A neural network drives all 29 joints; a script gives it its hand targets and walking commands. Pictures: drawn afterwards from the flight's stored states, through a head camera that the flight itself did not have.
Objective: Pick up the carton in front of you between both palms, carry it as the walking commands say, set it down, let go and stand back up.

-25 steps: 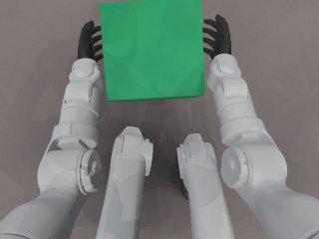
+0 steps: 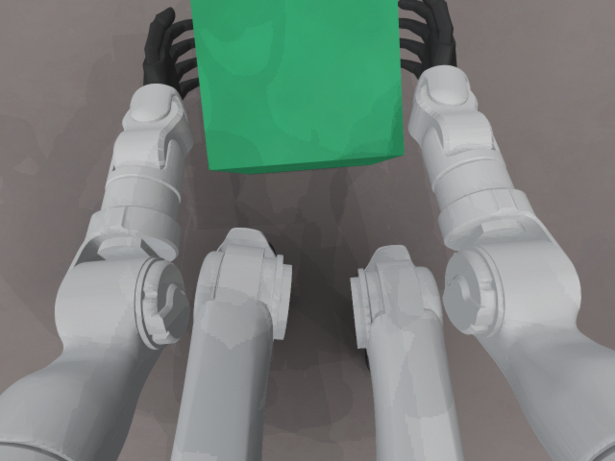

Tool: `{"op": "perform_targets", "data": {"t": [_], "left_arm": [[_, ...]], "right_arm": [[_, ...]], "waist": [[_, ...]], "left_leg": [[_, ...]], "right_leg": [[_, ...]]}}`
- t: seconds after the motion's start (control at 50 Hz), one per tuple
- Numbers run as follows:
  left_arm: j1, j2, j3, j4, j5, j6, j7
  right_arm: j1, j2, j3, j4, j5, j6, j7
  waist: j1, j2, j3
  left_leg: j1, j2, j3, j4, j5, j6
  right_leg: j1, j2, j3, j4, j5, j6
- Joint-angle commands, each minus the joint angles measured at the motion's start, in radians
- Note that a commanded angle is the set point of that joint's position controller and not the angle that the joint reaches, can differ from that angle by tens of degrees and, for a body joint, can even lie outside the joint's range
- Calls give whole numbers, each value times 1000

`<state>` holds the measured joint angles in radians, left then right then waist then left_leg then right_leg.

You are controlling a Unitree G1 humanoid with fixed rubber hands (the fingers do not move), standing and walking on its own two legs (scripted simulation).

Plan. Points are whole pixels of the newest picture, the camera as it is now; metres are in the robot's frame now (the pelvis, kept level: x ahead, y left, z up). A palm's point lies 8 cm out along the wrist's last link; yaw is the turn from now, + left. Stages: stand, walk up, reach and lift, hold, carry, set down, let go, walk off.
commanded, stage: set down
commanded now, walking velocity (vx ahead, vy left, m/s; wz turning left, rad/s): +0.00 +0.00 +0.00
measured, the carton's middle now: (303, 93) +0.50 +0.07 -0.26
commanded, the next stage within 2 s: none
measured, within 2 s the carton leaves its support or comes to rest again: neither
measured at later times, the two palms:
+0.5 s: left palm (168, 90) +0.47 +0.22 -0.17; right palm (439, 70) +0.52 -0.09 -0.16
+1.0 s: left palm (157, 100) +0.46 +0.24 -0.20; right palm (442, 86) +0.51 -0.11 -0.20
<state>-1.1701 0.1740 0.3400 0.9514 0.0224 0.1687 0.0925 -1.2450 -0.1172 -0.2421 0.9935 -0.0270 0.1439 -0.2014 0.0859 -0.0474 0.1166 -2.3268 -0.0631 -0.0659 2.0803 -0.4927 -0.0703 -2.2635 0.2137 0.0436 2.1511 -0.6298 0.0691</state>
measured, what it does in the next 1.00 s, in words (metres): stands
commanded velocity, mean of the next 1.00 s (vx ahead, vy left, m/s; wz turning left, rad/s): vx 0.00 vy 0.00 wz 0.00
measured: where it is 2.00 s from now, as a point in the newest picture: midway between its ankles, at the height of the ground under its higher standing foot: (314, 328)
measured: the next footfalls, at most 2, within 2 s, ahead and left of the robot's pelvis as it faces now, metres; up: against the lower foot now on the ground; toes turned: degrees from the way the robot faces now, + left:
none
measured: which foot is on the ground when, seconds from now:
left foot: down 0.00-1.00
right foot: down 0.00-1.00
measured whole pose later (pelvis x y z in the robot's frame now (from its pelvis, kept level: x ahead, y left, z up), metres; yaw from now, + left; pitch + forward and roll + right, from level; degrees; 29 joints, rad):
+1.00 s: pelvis -0.01 +0.00 -0.02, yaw +0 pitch +37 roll +0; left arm -1.29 0.31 0.31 1.24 -0.05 -0.03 0.03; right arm -1.33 -0.25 -0.11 1.16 0.06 0.02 -0.10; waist 0.08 -0.03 0.30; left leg -2.30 -0.01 -0.03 2.16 -0.49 -0.04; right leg -2.25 0.13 0.02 2.23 -0.62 0.04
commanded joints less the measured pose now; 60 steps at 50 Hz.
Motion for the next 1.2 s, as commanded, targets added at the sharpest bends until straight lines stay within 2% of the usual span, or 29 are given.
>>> {"op": "perform_targets", "data": {"t": [0.0, 0.08, 0.14, 0.22, 0.24, 0.28, 0.34, 0.36, 0.38, 0.4, 0.54, 0.6, 0.62, 0.64, 0.66, 0.68, 0.7, 0.78, 0.82, 0.84, 0.86, 0.88, 0.9, 0.98, 1.0, 1.08, 1.1, 1.16, 1.18], "left_arm": [[-664, -824, -396, -196, -102, -53, -282], [-583, -780, -322, -91, -49, -57, -272], [-631, -739, -286, -33, -41, -50, -274], [-596, -718, -256, -19, 4, -50, -278], [-554, -694, -243, -18, -38, -52, -274], [-548, -643, -194, -2, 27, -57, -278], [-559, -676, -195, 18, 40, -57, -275], [-610, -653, -179, 38, 30, -55, -275], [-568, -589, -159, 48, 65, -48, -277], [-522, -592, -134, 54, 97, -54, -277], [-501, -530, -101, 100, 100, -49, -282], [-458, -506, -57, 100, 132, -47, -277], [-450, -527, -61, 130, 112, -42, -283], [-496, -510, -67, 110, 104, -46, -282], [-477, -497, -66, 110, 111, -42, -287], [-463, -444, -51, 88, 114, -51, -282], [-426, -422, -15, 133, 145, -48, -268], [-447, -357, -64, 168, 60, -70, -241], [-391, -176, 6, 181, 83, -104, -199], [-314, -119, -5, 219, 68, -121, -178], [-294, 35, 57, 245, 75, -141, -140], [-266, 98, 24, 255, 10, -164, -109], [-246, 303, 42, 236, 2, -190, -65], [-305, 311, -72, 151, -153, -251, -40], [-288, 251, -124, 185, -184, -251, -47], [-225, 296, -147, 68, -273, -243, -55], [-244, 369, -120, 29, -257, -245, -52], [-178, 320, -162, -58, -271, -204, -36], [-110, 362, -122, -159, -272, -211, -36]], "right_arm": [[-536, 900, 302, -74, 37, -28, 268], [-528, 856, 295, -37, 61, -51, 278], [-556, 831, 275, 23, 12, -36, 280], [-587, 787, 253, 21, 23, -38, 293], [-588, 745, 269, -40, 20, -55, 284], [-524, 779, 197, 40, -19, -37, 294], [-522, 741, 184, 86, -27, -43, 293], [-556, 730, 183, 80, -33, -47, 290], [-516, 718, 161, 95, -28, -38, 299], [-524, 687, 146, 93, -60, -38, 304], [-467, 596, 114, 153, -73, -37, 301], [-465, 578, 109, 176, -84, -26, 308], [-436, 532, 99, 170, -91, -32, 303], [-466, 553, 79, 172, -98, -31, 305], [-434, 526, 84, 190, -106, -29, 308], [-417, 539, 97, 153, -91, -31, 299], [-465, 495, 101, 143, -65, -36, 302], [-391, 411, 88, 148, -71, -55, 262], [-323, 246, 56, 151, -77, -57, 234], [-335, 104, 32, 181, -99, -68, 205], [-322, 67, 72, 111, -10, -84, 183], [-288, -101, 63, 120, -32, -107, 150], [-238, -236, 82, 162, 11, -114, 110], [-267, -248, 181, 35, 142, -166, 86], [-324, -292, 123, 36, 140, -162, 94], [-292, -269, 233, -164, 235, -159, 96], [-291, -251, 238, -140, 242, -144, 98], [-212, -318, 146, -201, 174, -121, 99], [-158, -262, 212, -313, 233, -120, 89]], "waist": [[46, -45, -1062], [40, 2, -954], [6, -92, -872], [73, -66, -843], [10, -73, -867], [67, -84, -783], [50, -30, -743], [-10, -82, -741], [75, -33, -690], [78, -72, -696], [6, -21, -627], [46, -61, -601], [-33, -34, -603], [19, -61, -589], [-38, -48, -596], [43, -26, -579], [30, -71, -576], [-25, -16, -594], [30, 3, -591], [-11, -13, -593], [65, -60, -617], [8, -60, -616], [70, -29, -649], [42, -69, -759], [25, 40, -818], [7, -56, -1039], [72, -45, -1077], [-6, -8, -1120], [83, 12, -1343]], "left_leg": [[626, -41, 118, -76, 377, 47], [623, -32, 114, -95, 297, 51], [581, -28, 98, -88, 255, 58], [521, -33, 117, -73, 250, 63], [512, -32, 110, -74, 246, 55], [437, -39, 113, -82, 194, 73], [446, -25, 108, -86, 150, 69], [413, -23, 97, -62, 161, 70], [435, -8, 118, -78, 171, 73], [397, -40, 107, -102, 172, 84], [416, -10, 88, -89, 96, 78], [386, -22, 82, -96, 125, 93], [378, -15, 85, -80, 91, 75], [406, -22, 65, -83, 118, 90], [382, -21, 71, -85, 108, 77], [371, -10, 95, -67, 84, 86], [388, -8, 86, -93, 65, 88], [462, 6, 66, -51, 88, 63], [413, 24, 83, -31, 87, 52], [416, 17, 86, -37, 146, 48], [485, 32, 92, -51, 99, 59], [474, 39, 96, -38, 144, 40], [509, 46, 96, -59, 128, 35], [515, 70, 69, -34, 301, 44], [587, 84, 92, 5, 379, 23], [712, 77, 82, -30, 369, 41], [720, 65, 76, -28, 391, 45], [808, 62, 66, -66, 376, 32], [978, 55, 99, -65, 423, 37]], "right_leg": [[358, -17, -71, -206, 360, -43], [254, -4, -92, -191, 263, -49], [299, -27, -76, -208, 240, -41], [252, -27, -61, -201, 233, -55], [304, -35, -69, -195, 251, -52], [249, -37, -56, -186, 213, -62], [235, -26, -49, -204, 168, -77], [258, -25, -48, -208, 196, -67], [238, -29, -20, -213, 198, -80], [230, -33, -50, -212, 174, -70], [201, -36, -64, -203, 112, -73], [176, -45, -51, -192, 149, -69], [209, -47, -67, -199, 123, -73], [166, -55, -54, -177, 127, -73], [203, -50, -72, -179, 134, -71], [186, -49, -26, -187, 113, -90], [190, -45, -72, -179, 92, -68], [231, -71, -64, -150, 107, -55], [249, -87, -33, -160, 98, -49], [227, -96, -46, -171, 145, -50], [273, -95, -33, -171, 104, -37], [289, -106, -48, -183, 135, -22], [313, -133, -43, -162, 121, -4], [301, -144, -40, -143, 290, -24], [361, -158, -12, -159, 350, -27], [534, -175, -71, -125, 327, -20], [529, -182, -51, -118, 334, -22], [546, -161, -77, -137, 302, -32], [655, -161, -75, -151, 327, -24]]}}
